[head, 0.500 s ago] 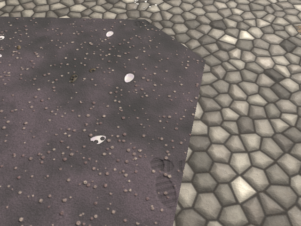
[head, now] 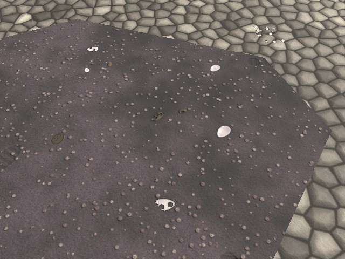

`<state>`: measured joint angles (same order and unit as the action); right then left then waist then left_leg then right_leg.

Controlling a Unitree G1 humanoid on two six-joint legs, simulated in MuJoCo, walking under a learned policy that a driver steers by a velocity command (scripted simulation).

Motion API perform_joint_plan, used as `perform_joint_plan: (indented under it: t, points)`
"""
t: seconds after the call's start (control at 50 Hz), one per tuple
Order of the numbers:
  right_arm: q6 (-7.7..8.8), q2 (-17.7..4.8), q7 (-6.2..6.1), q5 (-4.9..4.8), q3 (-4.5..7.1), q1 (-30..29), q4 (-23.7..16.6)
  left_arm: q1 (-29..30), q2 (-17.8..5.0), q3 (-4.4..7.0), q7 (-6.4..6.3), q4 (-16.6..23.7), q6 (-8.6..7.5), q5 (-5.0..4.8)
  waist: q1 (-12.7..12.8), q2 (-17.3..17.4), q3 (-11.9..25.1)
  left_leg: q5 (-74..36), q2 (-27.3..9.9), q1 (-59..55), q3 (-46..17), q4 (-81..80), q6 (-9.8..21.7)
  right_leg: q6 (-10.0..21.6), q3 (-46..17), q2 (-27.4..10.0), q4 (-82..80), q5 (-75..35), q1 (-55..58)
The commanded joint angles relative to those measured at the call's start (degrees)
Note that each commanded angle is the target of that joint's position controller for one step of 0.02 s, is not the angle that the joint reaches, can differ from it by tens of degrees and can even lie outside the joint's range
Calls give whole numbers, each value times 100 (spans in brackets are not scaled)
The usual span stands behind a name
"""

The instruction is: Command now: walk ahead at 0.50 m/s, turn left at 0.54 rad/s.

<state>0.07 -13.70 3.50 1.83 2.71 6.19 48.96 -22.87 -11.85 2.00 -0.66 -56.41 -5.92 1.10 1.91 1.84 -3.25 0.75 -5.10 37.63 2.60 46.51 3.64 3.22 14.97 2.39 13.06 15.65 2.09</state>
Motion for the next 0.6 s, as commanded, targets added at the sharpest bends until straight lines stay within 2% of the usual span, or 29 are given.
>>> perform_joint_plan:
  t: [0.02,0.04,0.08,0.12,0.14,0.16,0.18,0.2,0.22,0.24,0.26,0.28,0.3,0.34,0.38,0.48,0.56,0.6]
  points:
    - [78,-83,57,22,-61,-759,-574,-229,-758,129,-69,171,-25,4,76,-492,-320,-8,146,-38,402,-664,114,368,-355,-1676,-334,-3025,-23]
    - [82,-107,59,33,-57,-826,-624,-296,-787,135,-90,135,12,12,78,-506,-310,180,214,-90,478,-805,191,355,-280,-1722,-190,-3373,186]
    - [75,-182,31,44,-22,-702,-633,-269,-902,157,-133,117,82,30,-58,-627,-151,704,503,-520,672,-995,402,314,-85,-1770,371,-4881,470]
    - [79,-342,-24,50,66,-80,-477,-194,-1091,211,-158,129,179,47,-368,-774,251,1331,895,-1299,792,-1113,676,326,25,-1816,1515,-6185,603]
    - [118,-485,-61,56,151,510,-305,-178,-1169,237,-143,163,237,46,-593,-759,601,1472,1070,-1993,733,-1362,831,317,26,-1828,2471,-5998,429]
    - [164,-738,-139,118,287,1425,-27,-48,-1182,246,-111,263,262,26,-1047,-470,1055,1356,947,-3310,309,-1878,1063,152,94,-1725,3917,-4867,-399]
    - [145,-1393,-235,170,483,1740,-20,-154,-629,135,-27,606,222,-76,-930,596,1609,1952,-691,-5132,-2099,-1991,1699,-150,68,-1089,5963,-1033,-2672]
    - [87,-1676,-233,14,537,1671,-137,277,-803,189,40,984,147,-68,-829,704,1886,1489,-1550,-5667,-4663,-2887,2267,-312,-1041,-65,7187,1592,-4151]
    - [49,-1498,-279,-77,497,1548,-62,947,-900,203,66,1127,80,-20,-863,-3,1121,1111,-1355,-5209,-3725,-3050,2024,-250,-1654,-498,7034,948,-4720]
    - [72,-1221,-312,-124,433,1266,-42,908,-825,163,78,1139,5,-67,-613,-191,559,530,-1190,-4410,-3035,-3142,1789,-225,-1624,-715,6484,425,-4541]
    - [117,-984,-327,-118,374,980,-79,781,-806,176,63,1030,11,-32,-329,-448,257,-145,-844,-3800,-2504,-3199,1508,-237,-1630,-877,5962,260,-4173]
    - [158,-808,-345,-178,315,757,-116,650,-776,177,60,992,120,84,-118,-500,205,-512,-519,-3417,-2062,-3287,1305,-302,-1636,-941,5699,164,-3819]
    - [226,-794,-345,-186,292,746,-141,470,-707,159,75,992,233,153,-15,-211,318,-987,-474,-3135,-1927,-3301,1374,-396,-1648,-962,5506,187,-3480]
    - [344,-840,-326,-219,294,945,-71,608,-648,155,114,1080,381,193,24,-199,321,-1385,-265,-2948,-1713,-3321,1370,-549,-1564,-944,5181,140,-3459]
    - [370,-960,-333,-189,319,1178,-46,1042,-641,147,150,1250,427,181,-92,-121,221,-1238,-101,-2891,-1657,-3411,1245,-641,-1468,-928,4725,-288,-3706]
    - [332,-988,-336,-170,322,1802,11,2177,-659,100,185,1674,431,136,-517,145,99,-981,-32,-3376,-1889,-3368,1026,-660,-1491,-756,3466,-1197,-4228]
    - [347,-912,-389,-119,270,2148,96,2754,-623,21,245,1887,346,94,-755,227,31,-1408,-148,-3862,-1868,-3223,933,-479,-1375,-564,2534,-1545,-4092]
    - [368,-940,-434,-93,254,2172,123,2782,-672,19,254,1953,297,76,-712,277,-1,-1677,-311,-3998,-1945,-3140,830,-302,-1397,-488,2153,-1491,-3728]
